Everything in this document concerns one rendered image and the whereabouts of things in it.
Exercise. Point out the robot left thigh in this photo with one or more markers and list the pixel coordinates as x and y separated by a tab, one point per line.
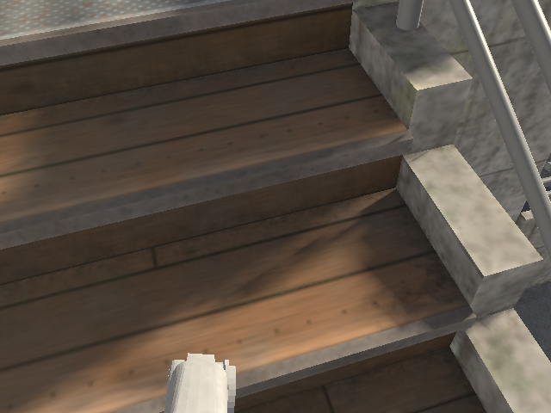
201	385

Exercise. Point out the left robot shin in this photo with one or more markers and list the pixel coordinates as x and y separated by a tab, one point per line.
173	365

